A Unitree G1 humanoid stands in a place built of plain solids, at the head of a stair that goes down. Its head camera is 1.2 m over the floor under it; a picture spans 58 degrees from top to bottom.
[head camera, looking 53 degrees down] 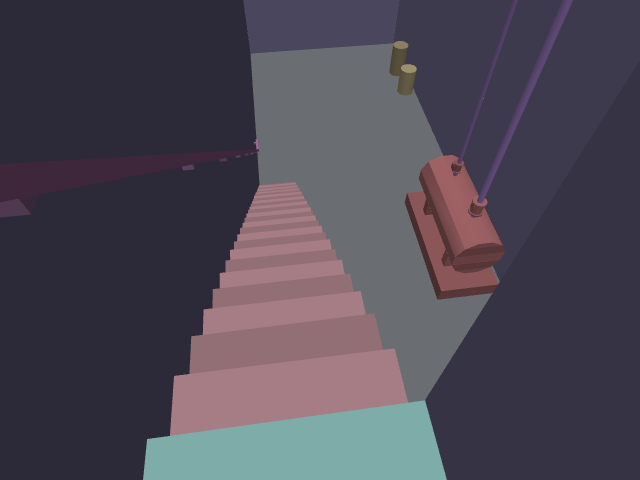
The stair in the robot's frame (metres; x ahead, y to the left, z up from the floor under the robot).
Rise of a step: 0.20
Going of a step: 0.23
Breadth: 0.74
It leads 8 degrees to the left of straight ahead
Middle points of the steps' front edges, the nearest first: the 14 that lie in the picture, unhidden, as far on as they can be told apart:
0.31 0.08 0.00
0.54 0.11 -0.20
0.77 0.14 -0.39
0.99 0.17 -0.59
1.22 0.20 -0.78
1.44 0.23 -0.98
1.67 0.26 -1.18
1.89 0.29 -1.37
2.12 0.32 -1.57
2.34 0.35 -1.76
2.57 0.38 -1.96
2.79 0.41 -2.16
3.02 0.44 -2.35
3.25 0.47 -2.55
